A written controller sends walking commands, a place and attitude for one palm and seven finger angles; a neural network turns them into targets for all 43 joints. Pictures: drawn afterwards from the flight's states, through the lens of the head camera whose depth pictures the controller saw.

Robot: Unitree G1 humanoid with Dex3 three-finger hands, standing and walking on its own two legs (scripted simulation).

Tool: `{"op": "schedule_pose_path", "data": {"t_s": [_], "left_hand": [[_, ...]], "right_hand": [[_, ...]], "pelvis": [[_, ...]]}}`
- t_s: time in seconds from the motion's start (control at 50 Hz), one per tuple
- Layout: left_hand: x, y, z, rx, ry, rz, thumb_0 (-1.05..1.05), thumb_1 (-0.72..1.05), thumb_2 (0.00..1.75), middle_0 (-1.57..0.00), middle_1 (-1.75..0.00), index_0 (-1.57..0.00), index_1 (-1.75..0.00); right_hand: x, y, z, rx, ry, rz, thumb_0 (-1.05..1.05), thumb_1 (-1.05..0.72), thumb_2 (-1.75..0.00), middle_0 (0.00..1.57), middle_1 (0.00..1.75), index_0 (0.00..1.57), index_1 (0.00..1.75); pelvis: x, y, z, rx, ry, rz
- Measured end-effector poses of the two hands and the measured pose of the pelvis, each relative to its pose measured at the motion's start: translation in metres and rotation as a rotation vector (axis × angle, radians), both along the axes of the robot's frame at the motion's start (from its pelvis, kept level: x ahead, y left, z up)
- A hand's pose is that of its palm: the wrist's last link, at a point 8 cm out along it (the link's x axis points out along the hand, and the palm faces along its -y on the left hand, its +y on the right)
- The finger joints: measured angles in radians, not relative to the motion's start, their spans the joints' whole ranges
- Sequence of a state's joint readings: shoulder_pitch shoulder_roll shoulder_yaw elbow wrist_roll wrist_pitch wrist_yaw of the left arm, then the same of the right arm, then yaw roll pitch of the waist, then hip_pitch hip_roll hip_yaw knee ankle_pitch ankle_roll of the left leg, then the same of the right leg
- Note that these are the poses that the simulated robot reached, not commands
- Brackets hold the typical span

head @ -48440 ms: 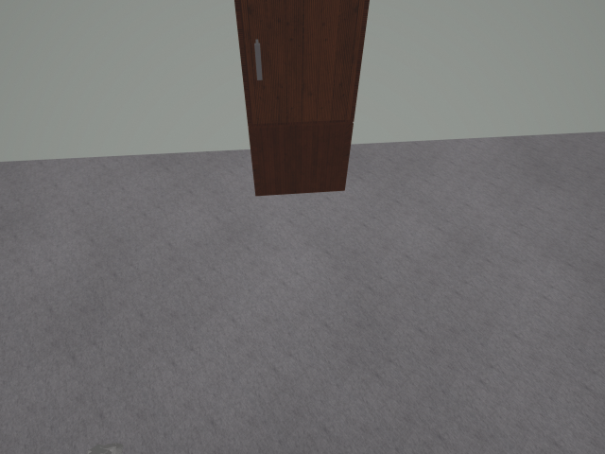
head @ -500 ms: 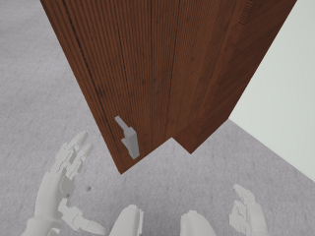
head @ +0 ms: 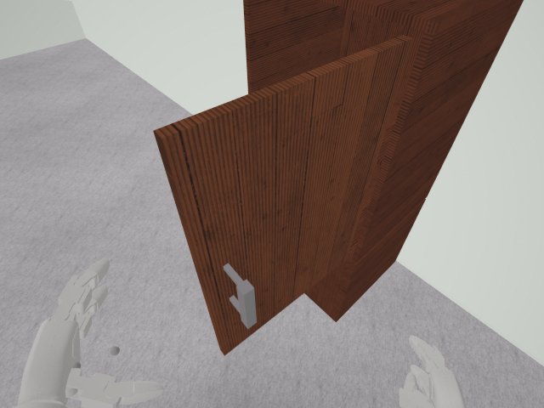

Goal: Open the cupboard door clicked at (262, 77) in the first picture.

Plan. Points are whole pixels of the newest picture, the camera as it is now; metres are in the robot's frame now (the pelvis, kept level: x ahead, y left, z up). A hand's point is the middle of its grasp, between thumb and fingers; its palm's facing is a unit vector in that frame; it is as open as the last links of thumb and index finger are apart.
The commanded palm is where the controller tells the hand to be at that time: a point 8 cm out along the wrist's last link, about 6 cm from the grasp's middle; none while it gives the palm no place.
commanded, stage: draw the hand back to the body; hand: left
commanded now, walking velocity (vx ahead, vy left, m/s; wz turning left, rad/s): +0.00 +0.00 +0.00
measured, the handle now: (239, 296) +0.31 +0.08 -0.03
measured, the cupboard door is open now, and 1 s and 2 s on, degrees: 86 86 86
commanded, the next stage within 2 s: step back with the hand held close in 0.90 s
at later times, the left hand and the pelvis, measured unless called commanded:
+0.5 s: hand (35, 271) +0.20 +0.25 +0.20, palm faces +0.43 -0.81 -0.40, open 9.3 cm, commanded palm +0.16 +0.30 +0.22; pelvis +0.01 +0.00 +0.04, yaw -1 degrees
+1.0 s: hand (36, 275) +0.19 +0.24 +0.21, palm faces +0.45 -0.81 -0.38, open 7.4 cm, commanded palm +0.15 +0.28 +0.22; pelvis +0.00 -0.02 +0.05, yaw -1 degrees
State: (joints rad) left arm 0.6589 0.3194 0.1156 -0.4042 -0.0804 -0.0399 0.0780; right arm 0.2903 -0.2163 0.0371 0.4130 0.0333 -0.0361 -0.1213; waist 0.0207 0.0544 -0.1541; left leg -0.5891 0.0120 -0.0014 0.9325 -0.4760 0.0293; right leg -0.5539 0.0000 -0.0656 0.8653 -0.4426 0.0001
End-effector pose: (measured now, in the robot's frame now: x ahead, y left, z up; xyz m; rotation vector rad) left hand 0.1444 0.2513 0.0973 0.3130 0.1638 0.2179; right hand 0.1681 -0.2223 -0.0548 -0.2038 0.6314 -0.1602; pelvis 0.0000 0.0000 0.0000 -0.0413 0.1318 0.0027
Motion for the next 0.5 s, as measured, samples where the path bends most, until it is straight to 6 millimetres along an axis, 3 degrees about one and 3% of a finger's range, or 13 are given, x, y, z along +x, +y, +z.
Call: {"op": "schedule_pose_path", "data": {"t_s": [0.24, 0.5], "left_hand": [[0.01, 0.023, 0.057, 0.1, -0.11, 0.117, 0.0, 0.11, 0.56, -0.18, -0.3, -0.18, -0.3], [0.016, 0.038, 0.119, 0.193, -0.301, 0.149, 0.01, 0.56, 0.76, -0.19, -0.3, -0.2, -0.3]], "right_hand": [[0.007, 0.016, 0.015, 0.02, 0.004, 0.06, 0.02, -0.9, -0.9, 0.21, 0.3, 0.21, 0.3], [0.015, 0.004, 0.03, 0.014, -0.01, 0.075, 0.02, -0.9, -0.9, 0.21, 0.3, 0.21, 0.3]], "pelvis": [[0.011, 0.005, 0.027, 0.015, -0.109, -0.003], [0.013, -0.001, 0.043, 0.023, -0.176, -0.017]]}}
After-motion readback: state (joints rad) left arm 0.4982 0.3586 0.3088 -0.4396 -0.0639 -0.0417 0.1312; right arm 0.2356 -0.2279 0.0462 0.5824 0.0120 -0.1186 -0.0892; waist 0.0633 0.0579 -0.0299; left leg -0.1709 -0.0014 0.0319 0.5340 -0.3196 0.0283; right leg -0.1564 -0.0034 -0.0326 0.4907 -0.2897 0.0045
